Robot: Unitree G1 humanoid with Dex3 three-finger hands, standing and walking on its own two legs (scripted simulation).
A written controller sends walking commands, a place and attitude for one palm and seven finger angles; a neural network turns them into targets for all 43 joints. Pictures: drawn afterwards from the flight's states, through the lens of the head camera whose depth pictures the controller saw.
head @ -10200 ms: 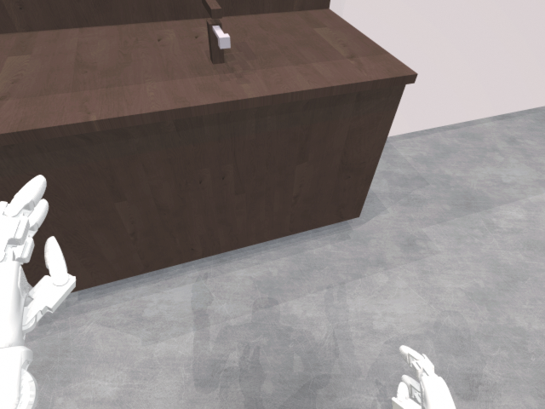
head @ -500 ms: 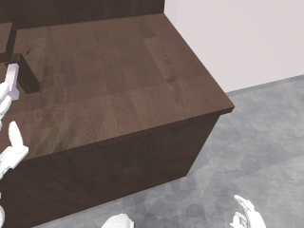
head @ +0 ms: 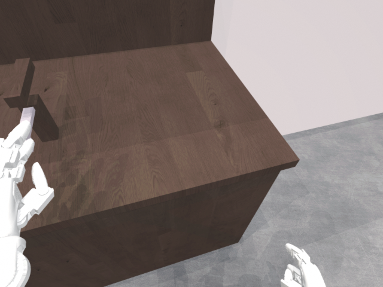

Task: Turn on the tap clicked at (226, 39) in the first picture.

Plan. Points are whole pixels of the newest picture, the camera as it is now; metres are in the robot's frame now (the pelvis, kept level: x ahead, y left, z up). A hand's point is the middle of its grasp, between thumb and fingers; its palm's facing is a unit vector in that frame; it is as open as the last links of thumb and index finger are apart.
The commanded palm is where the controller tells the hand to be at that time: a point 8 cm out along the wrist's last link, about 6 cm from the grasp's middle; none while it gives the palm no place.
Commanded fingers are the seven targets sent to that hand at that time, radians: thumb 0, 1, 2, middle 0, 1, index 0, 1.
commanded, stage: come to a stop and stand still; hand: left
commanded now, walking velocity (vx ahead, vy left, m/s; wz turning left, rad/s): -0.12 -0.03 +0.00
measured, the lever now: (22, 144) +0.31 +0.35 +0.13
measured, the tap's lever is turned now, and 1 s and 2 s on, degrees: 0 0 0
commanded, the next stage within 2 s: look again from close up in 1.08 s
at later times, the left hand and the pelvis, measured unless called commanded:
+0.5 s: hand (54, 237) +0.16 +0.23 +0.11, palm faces +0.22 -0.90 -0.38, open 7.4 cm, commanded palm +0.12 +0.28 +0.18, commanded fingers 0.00 0.90 0.90 -0.20 -0.30 -0.20 -0.30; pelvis -0.05 +0.01 +0.00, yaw -3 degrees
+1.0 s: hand (12, 233) +0.16 +0.28 +0.14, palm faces +0.32 -0.88 -0.35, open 7.4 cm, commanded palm +0.09 +0.31 +0.18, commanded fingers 0.00 0.90 0.90 -0.20 -0.30 -0.20 -0.30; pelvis -0.08 +0.04 +0.00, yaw -3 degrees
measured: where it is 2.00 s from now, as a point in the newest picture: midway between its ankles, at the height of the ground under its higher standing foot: outside the picture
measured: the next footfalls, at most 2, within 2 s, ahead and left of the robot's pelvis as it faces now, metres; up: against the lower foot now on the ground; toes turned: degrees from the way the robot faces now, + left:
right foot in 1.06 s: -0.01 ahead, -0.06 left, +0.00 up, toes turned -2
